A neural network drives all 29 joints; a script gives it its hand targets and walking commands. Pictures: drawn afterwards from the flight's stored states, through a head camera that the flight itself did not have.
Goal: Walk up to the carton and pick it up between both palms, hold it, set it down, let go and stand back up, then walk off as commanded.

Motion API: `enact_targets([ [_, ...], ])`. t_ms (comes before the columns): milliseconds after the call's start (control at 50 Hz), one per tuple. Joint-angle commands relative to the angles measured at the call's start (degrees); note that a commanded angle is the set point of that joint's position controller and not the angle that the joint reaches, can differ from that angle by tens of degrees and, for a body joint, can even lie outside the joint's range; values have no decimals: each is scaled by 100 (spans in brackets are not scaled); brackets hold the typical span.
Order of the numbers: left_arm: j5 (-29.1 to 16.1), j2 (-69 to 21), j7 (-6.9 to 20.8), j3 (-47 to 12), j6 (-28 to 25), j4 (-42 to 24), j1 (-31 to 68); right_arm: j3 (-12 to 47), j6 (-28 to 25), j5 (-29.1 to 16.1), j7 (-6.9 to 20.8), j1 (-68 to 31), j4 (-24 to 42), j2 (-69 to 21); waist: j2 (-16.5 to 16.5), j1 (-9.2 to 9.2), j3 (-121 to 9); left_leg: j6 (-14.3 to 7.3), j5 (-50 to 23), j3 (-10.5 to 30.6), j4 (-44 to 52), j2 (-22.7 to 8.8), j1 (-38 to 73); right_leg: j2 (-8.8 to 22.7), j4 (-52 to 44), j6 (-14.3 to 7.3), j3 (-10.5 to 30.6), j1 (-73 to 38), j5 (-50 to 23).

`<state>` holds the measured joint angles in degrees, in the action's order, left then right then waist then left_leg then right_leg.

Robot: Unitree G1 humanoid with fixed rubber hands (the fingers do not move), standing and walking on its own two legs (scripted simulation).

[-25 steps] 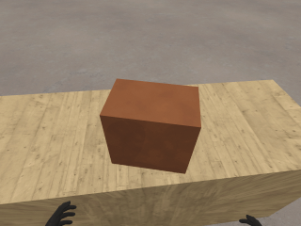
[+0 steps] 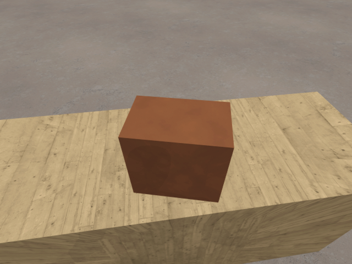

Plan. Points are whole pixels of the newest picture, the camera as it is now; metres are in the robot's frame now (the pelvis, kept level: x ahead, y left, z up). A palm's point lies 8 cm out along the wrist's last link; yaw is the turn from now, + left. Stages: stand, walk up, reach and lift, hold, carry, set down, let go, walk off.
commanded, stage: stand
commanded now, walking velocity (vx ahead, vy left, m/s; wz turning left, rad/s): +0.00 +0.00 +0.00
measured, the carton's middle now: (178, 150) +0.44 +0.02 +0.01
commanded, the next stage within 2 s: walk off in 1.32 s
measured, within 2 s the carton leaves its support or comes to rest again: neither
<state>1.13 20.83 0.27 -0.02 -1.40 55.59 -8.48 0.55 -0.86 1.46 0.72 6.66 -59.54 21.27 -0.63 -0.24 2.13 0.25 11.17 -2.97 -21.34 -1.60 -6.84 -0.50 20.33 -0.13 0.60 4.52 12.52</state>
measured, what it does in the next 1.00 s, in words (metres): stands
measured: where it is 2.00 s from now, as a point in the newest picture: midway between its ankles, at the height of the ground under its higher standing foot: outside the picture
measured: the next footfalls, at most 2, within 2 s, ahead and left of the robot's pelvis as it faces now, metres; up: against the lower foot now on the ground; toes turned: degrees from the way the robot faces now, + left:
left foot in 1.90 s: -0.03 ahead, +0.14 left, +0.00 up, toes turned -4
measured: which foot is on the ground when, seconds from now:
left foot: down 0.00-1.00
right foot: down 0.00-1.00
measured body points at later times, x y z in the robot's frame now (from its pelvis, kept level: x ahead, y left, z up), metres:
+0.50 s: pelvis -0.01 +0.01 +0.00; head -0.01 +0.01 +0.45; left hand +0.09 +0.31 -0.12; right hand +0.07 -0.31 -0.12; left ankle +0.01 +0.12 -0.75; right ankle -0.01 -0.12 -0.75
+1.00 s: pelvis +0.00 +0.01 +0.00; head +0.00 +0.01 +0.45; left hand +0.09 +0.32 -0.12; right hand +0.08 -0.30 -0.12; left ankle +0.01 +0.12 -0.75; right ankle -0.01 -0.12 -0.75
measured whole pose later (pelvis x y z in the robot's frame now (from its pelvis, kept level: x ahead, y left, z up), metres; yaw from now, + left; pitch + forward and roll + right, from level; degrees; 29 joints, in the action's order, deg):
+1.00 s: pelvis +0.00 +0.01 +0.00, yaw -1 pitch -3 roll +0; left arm 0.7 21.3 -0.2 -0.3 -1.1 61.1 -7.0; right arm -0.1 -0.7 0.8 0.2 5.8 -63.5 21.5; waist -0.2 -0.3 2.8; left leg -0.4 10.0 -3.4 -19.1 -1.1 -6.4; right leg 0.1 17.4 0.7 1.5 4.1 10.7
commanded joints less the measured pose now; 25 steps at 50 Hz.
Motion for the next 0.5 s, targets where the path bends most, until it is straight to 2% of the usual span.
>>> enact_targets([
  [0, -25, 1268, -71, 271, -29, -216, 337, -302, -59, -42, -27, -121, 196, 1198, 92, -171, -84, -183, -510, 611, 560, -575, 88, 669, -459, -176, 643, 371, -902],
  [20, -41, 1089, -28, 221, -62, -266, 379, -266, -83, 41, -38, -252, 162, 1223, 237, 12, -145, -162, -624, 585, 475, -634, 18, 731, -527, -103, 591, 192, -932],
  [40, -37, 1245, -33, 247, -97, -239, 251, -219, -85, 40, -23, -199, 168, 1009, 213, -43, -326, -179, -650, 666, 489, -644, 179, 748, -480, -111, 636, 310, -899],
  [60, -5, 1132, -51, 236, -78, -152, 318, -292, -100, 31, -64, -294, 123, 1248, -85, 7, -136, -183, -598, 577, 426, -629, 119, 763, -552, -144, 715, 392, -972],
  [80, -12, 1298, -46, 236, -75, -69, 310, -289, -83, -2, -49, -162, 108, 1122, -40, -121, -7, -192, -543, 616, 571, -586, 129, 759, -458, -158, 656, 398, -861],
  [100, -32, 1140, -54, 215, -27, -119, 418, -231, -84, -19, -62, -328, 117, 1128, -166, -44, -121, -224, -563, 624, 540, -692, 69, 812, -500, -208, 741, 322, -673],
  [120, -103, 1292, -55, 253, -27, -69, 272, -277, -80, 4, -17, -198, 75, 1184, -3, -15, -266, -200, -479, 630, 594, -654, 144, 683, -456, -164, 634, 307, -503],
  [140, -69, 1131, -46, 174, -26, -121, 228, -264, -79, -33, -47, -236, 29, 1232, 136, 24, -121, -242, -439, 751, 554, -746, 43, 755, -516, -224, 636, 362, -496],
  [160, -62, 1155, -54, 208, -35, -50, 298, -259, -79, -10, -24, -184, -10, 1274, 10, 17, -141, -225, -509, 711, 594, -681, -2, 685, -437, -167, 610, 337, -483],
  [180, 18, 1232, -60, 219, -12, 45, 420, -299, -76, 21, -28, -293, 26, 1337, -31, -88, 9, -196, -492, 703, 726, -656, -69, 709, -469, -201, 682, 377, -547],
  [220, -15, 1297, -65, 252, -12, -49, 219, -301, -73, -15, -19, -300, 21, 1310, -216, 22, -185, -197, -248, 709, 571, -702, -22, 709, -486, -204, 662, 235, -684],
  [240, -5, 1168, -73, 182, -27, -17, 331, -291, -62, -69, -37, -201, -14, 1200, 105, -15, -61, -147, -126, 697, 661, -618, -46, 762, -452, -176, 621, 318, -787],
  [260, -28, 1117, -39, 176, -46, -17, 281, -256, -87, -36, -69, -265, 42, 1151, 139, -33, -131, -192, -334, 684, 620, -646, -10, 792, -457, -171, 686, 406, -643],
  [280, -16, 1250, -50, 187, -69, 118, 278, -268, -61, 8, -37, -304, 23, 1212, 216, 3, -193, -190, -248, 740, 695, -650, 207, 777, -515, -161, 735, 510, -614],
  [300, -16, 1291, -70, 220, -34, 46, 460, -316, -41, -34, -41, -172, -47, 1388, 146, -47, -249, -192, -187, 656, 666, -689, 86, 718, -522, -99, 618, 391, -591],
  [320, -60, 1273, -81, 179, -52, 74, 294, -281, -50, 15, -23, -195, -76, 1229, 160, 51, 54, -169, -261, 692, 608, -632, 74, 726, -541, -95, 664, 500, -549],
  [340, -76, 1235, -70, 221, -61, 137, 285, -247, -68, -21, -37, -182, -41, 1231, 401, 34, -92, -207, -562, 611, 607, -675, 179, 767, -599, -136, 683, 487, -529],
  [360, -72, 1034, -71, 99, -51, 65, 368, -354, -61, -23, -57, -193, -119, 1395, 111, -9, -291, -207, -380, 683, 607, -694, 266, 815, -510, -199, 716, 431, -766],
  [380, -23, 1256, -102, 222, -46, 58, 437, -299, -76, -64, -57, -118, -50, 1198, 461, -70, -254, -190, -555, 662, 651, -629, 220, 750, -487, -141, 672, 366, -952],
  [400, -96, 1211, -104, 179, -24, 86, 464, -233, -59, -2, -57, -436, -27, 1163, -77, 36, -198, -215, -790, 645, 639, -716, 199, 794, -542, -129, 707, 378, -1047],
  [420, -40, 1186, -97, 182, -59, 176, 280, -239, -75, -50, -74, -321, -21, 1136, 42, -34, -244, -196, -864, 662, 607, -677, 334, 777, -530, -137, 670, 291, -978],
  [440, -72, 1202, -85, 140, -47, 196, 241, -274, -86, -45, -92, -386, -52, 1264, -128, 46, -101, -185, -901, 688, 599, -719, 162, 830, -448, -169, 757, 364, -1056],
  [460, -58, 1274, -77, 193, -28, 256, 237, -259, -57, -64, -86, -299, -110, 1209, -225, 67, -312, -194, -674, 732, 646, -664, 171, 801, -556, -185, 711, 171, -715],
  [480, -20, 1308, -76, 201, -11, 198, 350, -289, -69, -31, -90, -323, -72, 1265, -179, 14, -163, -173, -509, 602, 607, -695, 96, 769, -554, -177, 720, 240, -713],
])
